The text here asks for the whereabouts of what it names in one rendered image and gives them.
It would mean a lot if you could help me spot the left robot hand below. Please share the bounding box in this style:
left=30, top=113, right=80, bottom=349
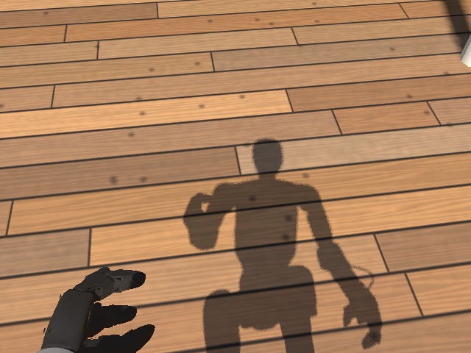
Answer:
left=41, top=267, right=155, bottom=353

